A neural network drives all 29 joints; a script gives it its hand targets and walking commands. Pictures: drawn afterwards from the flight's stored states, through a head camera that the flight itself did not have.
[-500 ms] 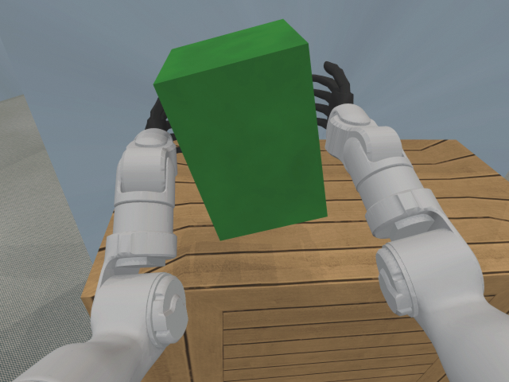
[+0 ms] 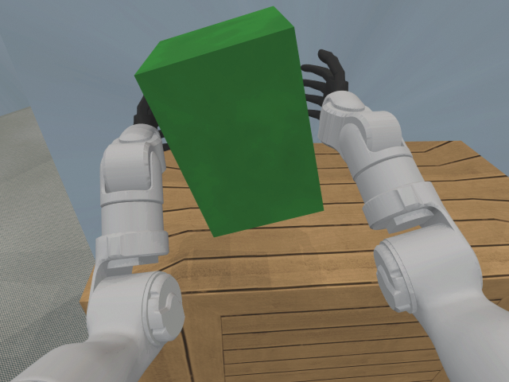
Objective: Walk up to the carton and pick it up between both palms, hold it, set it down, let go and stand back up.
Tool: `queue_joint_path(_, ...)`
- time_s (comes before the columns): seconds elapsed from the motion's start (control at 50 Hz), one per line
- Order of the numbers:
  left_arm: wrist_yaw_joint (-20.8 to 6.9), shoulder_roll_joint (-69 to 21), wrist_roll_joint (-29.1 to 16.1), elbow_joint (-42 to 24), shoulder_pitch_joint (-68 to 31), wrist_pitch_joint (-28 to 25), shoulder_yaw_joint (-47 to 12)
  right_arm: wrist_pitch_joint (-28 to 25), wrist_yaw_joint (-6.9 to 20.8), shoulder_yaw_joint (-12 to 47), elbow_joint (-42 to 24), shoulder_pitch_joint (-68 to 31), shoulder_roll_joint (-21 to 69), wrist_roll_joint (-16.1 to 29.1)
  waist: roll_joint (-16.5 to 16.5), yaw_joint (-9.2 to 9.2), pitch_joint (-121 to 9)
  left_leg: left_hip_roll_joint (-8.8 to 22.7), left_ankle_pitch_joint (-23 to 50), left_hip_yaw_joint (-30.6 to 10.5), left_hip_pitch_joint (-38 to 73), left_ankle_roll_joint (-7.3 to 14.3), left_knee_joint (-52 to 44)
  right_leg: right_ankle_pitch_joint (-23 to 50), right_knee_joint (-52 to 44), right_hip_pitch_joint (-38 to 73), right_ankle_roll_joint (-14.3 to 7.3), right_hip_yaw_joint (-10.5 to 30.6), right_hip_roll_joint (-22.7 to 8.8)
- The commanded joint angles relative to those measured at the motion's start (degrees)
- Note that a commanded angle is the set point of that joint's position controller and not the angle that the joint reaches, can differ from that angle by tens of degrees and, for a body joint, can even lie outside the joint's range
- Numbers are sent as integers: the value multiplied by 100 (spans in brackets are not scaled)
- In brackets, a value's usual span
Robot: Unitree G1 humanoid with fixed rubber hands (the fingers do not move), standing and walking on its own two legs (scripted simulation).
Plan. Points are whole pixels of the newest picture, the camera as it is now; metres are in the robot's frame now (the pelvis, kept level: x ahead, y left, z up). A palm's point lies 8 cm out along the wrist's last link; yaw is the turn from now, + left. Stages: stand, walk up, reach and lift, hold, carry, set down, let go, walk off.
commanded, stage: reach and lift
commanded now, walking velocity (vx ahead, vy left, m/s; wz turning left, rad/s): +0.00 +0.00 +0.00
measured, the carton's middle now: (242, 126) +0.39 -0.01 +0.27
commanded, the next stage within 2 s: hold in 0.10 s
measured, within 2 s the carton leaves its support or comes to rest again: neither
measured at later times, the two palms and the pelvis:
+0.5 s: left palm (150, 119) +0.37 +0.12 +0.29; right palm (340, 80) +0.37 -0.14 +0.35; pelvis +0.00 +0.00 +0.00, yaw -1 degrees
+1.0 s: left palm (146, 111) +0.37 +0.12 +0.31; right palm (339, 77) +0.37 -0.14 +0.35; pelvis +0.00 +0.00 +0.00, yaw -1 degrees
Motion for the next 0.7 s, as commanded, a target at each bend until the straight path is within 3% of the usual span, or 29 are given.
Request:
queue_joint_path(0.0,-508,-2980,-838,-306,-5771,-575,-2340,257,712,1052,-1325,-4369,4524,853,115,10,-1813,-822,1046,254,923,61,-158,1477,-216,-123,364,98,715)
queue_joint_path(0.04,-572,-3056,-834,-465,-5749,-590,-2430,218,730,942,-1184,-4358,4415,789,270,-27,-1947,-805,1060,265,840,42,-232,1361,-168,-38,346,113,763)
queue_joint_path(0.1,-571,-2999,-793,-151,-5907,-610,-2236,235,789,716,-912,-4544,4322,789,229,43,-1858,-775,991,252,642,21,-302,1145,-206,-98,294,75,775)
queue_joint_path(0.12,-577,-2889,-727,86,-5959,-608,-2050,305,817,586,-502,-4523,4221,736,225,101,-1499,-778,788,299,618,41,-339,888,-245,-233,273,86,769)
queue_joint_path(0.14,-592,-2897,-776,39,-5932,-639,-2097,239,840,690,-672,-4562,4342,782,113,169,-1707,-756,792,279,617,44,-325,964,-229,-177,258,101,771)
queue_joint_path(0.18,-562,-3020,-865,112,-6186,-686,-2110,214,866,576,-648,-4824,4288,839,253,142,-1848,-736,814,290,500,-5,-307,890,-236,-230,254,63,769)
queue_joint_path(0.2,-532,-2968,-904,96,-6281,-743,-2114,192,878,609,-767,-4934,4469,775,72,135,-1949,-753,793,278,563,67,-296,859,-247,-217,263,80,783)
queue_joint_path(0.24,-439,-2968,-955,-68,-6492,-771,-2150,189,907,593,-644,-5000,4297,848,312,198,-2129,-730,1015,263,500,-13,-231,950,-183,-269,256,94,832)
queue_joint_path(0.26,-408,-2925,-844,144,-6439,-737,-1984,296,921,433,-266,-4872,4189,817,299,172,-1828,-720,765,249,443,1,-325,708,-256,-387,239,93,804)
queue_joint_path(0.3,-433,-2869,-904,421,-6300,-698,-1876,277,936,420,-211,-4855,4237,809,63,215,-1764,-712,726,248,369,41,-283,707,-249,-287,235,132,790)
queue_joint_path(0.34,-433,-2903,-943,397,-6253,-682,-1912,245,930,443,-342,-5019,4145,846,274,301,-2003,-721,940,307,414,-10,-292,903,-215,-213,257,158,800)
queue_joint_path(0.36,-438,-2818,-1016,64,-6444,-734,-1993,233,919,481,-369,-4999,4196,890,133,305,-2200,-734,1043,294,456,-18,-217,1047,-191,-158,249,151,841)
queue_joint_path(0.38,-415,-2912,-1032,-38,-6535,-747,-2076,275,901,407,-358,-4907,4199,863,370,186,-2322,-746,1158,297,532,-86,-167,1137,-166,-186,244,188,801)
queue_joint_path(0.4,-384,-2927,-1079,-121,-6566,-736,-2097,268,911,536,-500,-5050,4215,976,333,249,-2473,-739,1362,273,599,-92,-120,1261,-143,-185,258,108,870)
queue_joint_path(0.44,-357,-2912,-1193,-378,-6572,-740,-2210,292,877,558,-679,-5001,4138,985,304,129,-2589,-759,1482,252,686,-105,-66,1464,-128,-128,279,131,843)
queue_joint_path(0.46,-351,-2929,-1138,-48,-6475,-678,-2117,321,857,552,-619,-5028,4135,987,291,211,-2419,-781,1404,255,502,-87,-30,1532,-136,-162,306,152,848)
queue_joint_path(0.48,-357,-2998,-1236,-274,-6509,-668,-2286,298,828,553,-750,-5058,4154,1009,307,64,-2658,-781,1557,234,649,-140,-5,1640,-108,-32,310,109,883)
queue_joint_path(0.5,-388,-2850,-1110,-73,-6250,-607,-2044,371,815,587,-527,-4845,4094,1065,339,167,-2305,-797,1559,256,615,-103,-49,1722,-147,-96,317,186,800)
queue_joint_path(0.52,-420,-2769,-1135,-37,-6358,-607,-2068,361,794,538,-607,-4887,4066,1013,168,77,-2209,-808,1451,262,562,-111,-60,1697,-145,-38,325,121,824)
queue_joint_path(0.54,-442,-2826,-1116,-90,-6225,-603,-2118,394,784,524,-503,-4757,4116,1023,362,149,-2326,-802,1514,287,558,-125,-72,1833,-84,-62,336,201,780)
queue_joint_path(0.56,-449,-2852,-1235,-412,-6339,-630,-2323,397,757,566,-667,-4721,4162,1092,370,57,-2563,-804,1595,265,588,-180,-37,2015,-55,63,333,165,808)
queue_joint_path(0.58,-430,-2774,-1183,-382,-6297,-624,-2225,416,745,688,-820,-4883,4173,1178,401,167,-2491,-825,1680,254,665,-166,30,2071,-72,-6,332,168,801)
queue_joint_path(0.6,-434,-2801,-1210,-298,-6268,-587,-2236,433,722,666,-849,-4776,4170,1138,284,76,-2446,-812,1797,235,606,-154,20,2172,-63,29,369,143,813)
queue_joint_path(0.62,-423,-2700,-1222,-566,-6550,-634,-2192,486,733,672,-817,-4880,4260,1213,276,138,-2501,-803,1780,225,650,-190,64,2057,-38,-1,364,148,833)
queue_joint_path(0.64,-384,-2822,-1238,-680,-6624,-620,-2261,490,730,662,-907,-4901,4281,1236,402,72,-2604,-844,1808,243,690,-206,88,2151,-38,-80,367,113,841)
queue_joint_path(0.66,-402,-2769,-1109,-287,-6244,-533,-2077,561,709,672,-694,-4711,4162,1172,291,207,-2306,-818,1751,223,539,-149,22,2082,-64,-37,354,177,815)
queue_joint_path(0.68,-414,-2738,-1155,-412,-6375,-536,-2090,504,701,719,-954,-4912,4224,1184,231,174,-2389,-850,1740,230,600,-128,36,2140,-63,-12,380,126,823)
